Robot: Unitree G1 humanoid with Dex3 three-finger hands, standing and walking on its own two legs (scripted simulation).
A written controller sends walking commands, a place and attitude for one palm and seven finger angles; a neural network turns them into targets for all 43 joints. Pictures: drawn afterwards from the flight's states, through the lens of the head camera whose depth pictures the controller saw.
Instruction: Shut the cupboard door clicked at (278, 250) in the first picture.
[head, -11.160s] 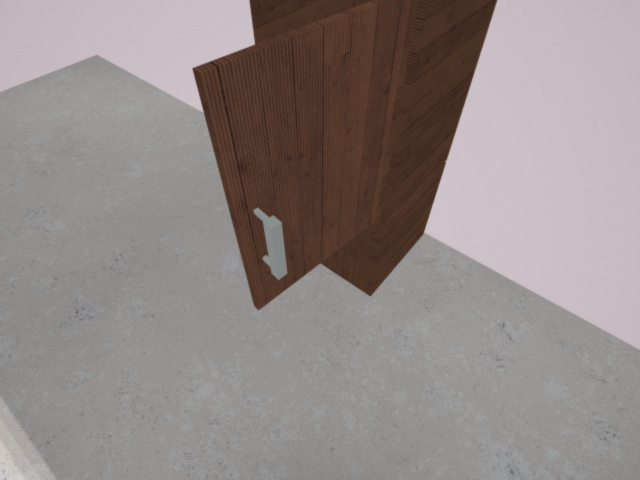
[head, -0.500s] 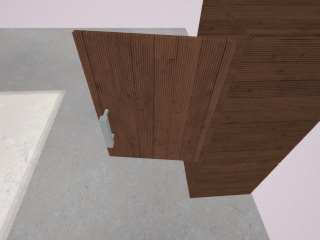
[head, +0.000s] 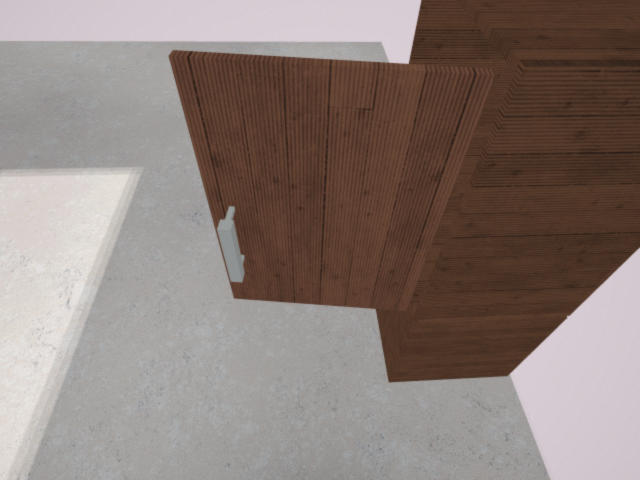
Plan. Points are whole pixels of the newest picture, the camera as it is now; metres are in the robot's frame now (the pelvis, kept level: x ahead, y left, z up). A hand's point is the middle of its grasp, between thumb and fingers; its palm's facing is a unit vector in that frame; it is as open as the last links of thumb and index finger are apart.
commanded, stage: shuffle to correct the standing spot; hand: left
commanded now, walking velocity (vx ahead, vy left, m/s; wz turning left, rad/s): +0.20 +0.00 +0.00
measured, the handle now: (234, 245) +0.53 +0.21 -0.11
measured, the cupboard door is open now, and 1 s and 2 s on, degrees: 83 83 83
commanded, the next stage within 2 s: come to a stop and stand still in 0.32 s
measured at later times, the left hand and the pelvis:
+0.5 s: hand (219, 461) +0.17 +0.16 -0.17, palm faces +0.00 -0.98 -0.21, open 7.3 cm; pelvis +0.08 -0.01 -0.01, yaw -1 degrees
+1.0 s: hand (189, 479) +0.15 +0.20 -0.18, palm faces +0.01 -0.95 -0.30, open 7.4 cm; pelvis +0.09 -0.01 -0.02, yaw -3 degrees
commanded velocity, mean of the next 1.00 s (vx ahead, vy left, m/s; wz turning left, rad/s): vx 0.01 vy -0.01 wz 0.00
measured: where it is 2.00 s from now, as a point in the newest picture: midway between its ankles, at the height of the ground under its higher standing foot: outside the picture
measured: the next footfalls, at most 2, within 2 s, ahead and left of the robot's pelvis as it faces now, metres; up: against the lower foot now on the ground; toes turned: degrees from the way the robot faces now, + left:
right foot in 0.40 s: +0.13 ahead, -0.13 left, +0.00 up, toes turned -8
left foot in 0.64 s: +0.20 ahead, +0.12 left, +0.00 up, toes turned +5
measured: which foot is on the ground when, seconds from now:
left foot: down 0.00-0.40, up 0.42-0.62, down 0.64-0.98, up 1.00-1.00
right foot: down 0.00-0.10, up 0.12-0.38, down 0.40-0.68, up 0.70-0.96, down 0.98-1.00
